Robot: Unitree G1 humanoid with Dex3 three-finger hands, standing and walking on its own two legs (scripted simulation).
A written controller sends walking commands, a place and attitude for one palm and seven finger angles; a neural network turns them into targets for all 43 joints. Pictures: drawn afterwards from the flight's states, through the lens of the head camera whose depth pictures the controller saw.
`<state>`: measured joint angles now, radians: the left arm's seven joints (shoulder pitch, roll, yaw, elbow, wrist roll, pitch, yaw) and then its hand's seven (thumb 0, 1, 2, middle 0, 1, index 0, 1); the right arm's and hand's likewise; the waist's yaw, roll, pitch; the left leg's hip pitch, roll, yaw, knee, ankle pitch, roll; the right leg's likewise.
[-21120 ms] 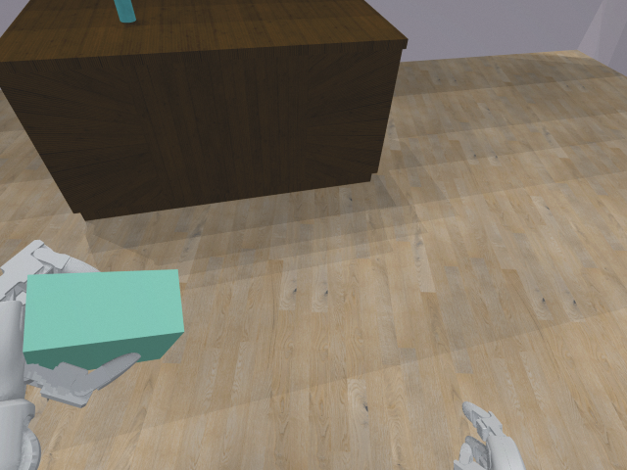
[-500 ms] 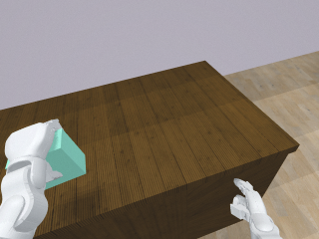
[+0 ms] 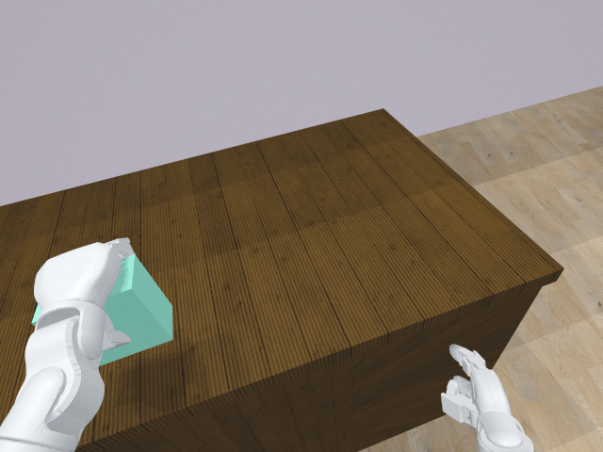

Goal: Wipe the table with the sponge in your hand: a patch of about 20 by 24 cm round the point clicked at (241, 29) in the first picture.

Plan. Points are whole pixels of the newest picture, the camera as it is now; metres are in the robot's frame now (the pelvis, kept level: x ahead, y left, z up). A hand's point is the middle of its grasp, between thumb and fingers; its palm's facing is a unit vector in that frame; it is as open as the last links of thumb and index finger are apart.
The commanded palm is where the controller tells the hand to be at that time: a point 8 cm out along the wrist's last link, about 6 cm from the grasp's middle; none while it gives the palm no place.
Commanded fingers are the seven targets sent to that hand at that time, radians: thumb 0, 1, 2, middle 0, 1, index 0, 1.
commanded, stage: move the sponge above the wiping area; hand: left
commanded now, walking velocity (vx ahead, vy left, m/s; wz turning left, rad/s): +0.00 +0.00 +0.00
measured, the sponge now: (118, 321) +0.24 +0.30 +0.07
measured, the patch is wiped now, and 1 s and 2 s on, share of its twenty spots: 0.00 0.00 0.00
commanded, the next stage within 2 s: none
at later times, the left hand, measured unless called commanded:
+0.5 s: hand (124, 307) +0.25 +0.29 +0.09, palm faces -0.02 -0.11 -0.99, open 10.3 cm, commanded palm +0.22 +0.29 +0.16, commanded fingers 0.00 0.10 1.30 -1.20 -1.60 -1.20 -1.60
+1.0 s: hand (131, 304) +0.26 +0.29 +0.08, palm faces +0.00 -0.09 -1.00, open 10.3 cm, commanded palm +0.23 +0.29 +0.15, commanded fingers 0.00 0.10 1.30 -1.20 -1.60 -1.20 -1.60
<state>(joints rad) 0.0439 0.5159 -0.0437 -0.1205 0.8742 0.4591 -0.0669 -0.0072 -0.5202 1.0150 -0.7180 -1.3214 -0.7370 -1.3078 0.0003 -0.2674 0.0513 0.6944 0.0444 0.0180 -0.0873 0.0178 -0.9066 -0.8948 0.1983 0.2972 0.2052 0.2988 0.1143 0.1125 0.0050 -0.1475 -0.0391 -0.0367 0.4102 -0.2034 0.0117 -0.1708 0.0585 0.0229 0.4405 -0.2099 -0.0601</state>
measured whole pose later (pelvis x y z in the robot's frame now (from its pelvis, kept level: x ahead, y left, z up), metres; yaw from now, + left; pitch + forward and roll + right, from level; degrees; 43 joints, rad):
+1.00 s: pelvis +0.01 +0.01 +0.00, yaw +0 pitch -2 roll +0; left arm 0.03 0.46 -0.12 -0.03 0.94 0.39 0.01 -0.01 -0.52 1.02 -0.72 -1.31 -0.74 -1.30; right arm 0.00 -0.25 0.05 0.70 0.03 0.03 -0.09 0.02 -0.91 -0.89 0.20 0.30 0.21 0.30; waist 0.13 0.07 0.00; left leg -0.14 -0.04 -0.04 0.40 -0.21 0.02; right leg -0.16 0.06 0.03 0.42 -0.21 -0.05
